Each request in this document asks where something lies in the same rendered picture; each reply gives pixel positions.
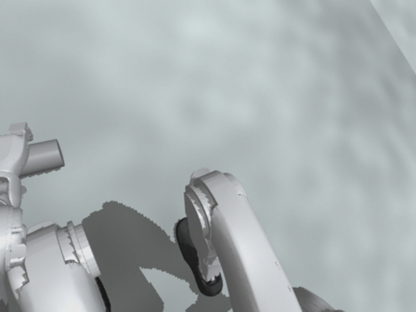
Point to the right robot foot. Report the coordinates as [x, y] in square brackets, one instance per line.
[189, 252]

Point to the right robot hand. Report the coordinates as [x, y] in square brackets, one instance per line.
[309, 302]

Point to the left robot hand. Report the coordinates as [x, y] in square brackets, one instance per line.
[14, 150]

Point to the can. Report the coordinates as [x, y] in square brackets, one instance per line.
[43, 156]

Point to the left robot foot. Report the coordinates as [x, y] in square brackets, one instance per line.
[103, 294]

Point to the left robot arm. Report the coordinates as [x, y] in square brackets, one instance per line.
[12, 230]

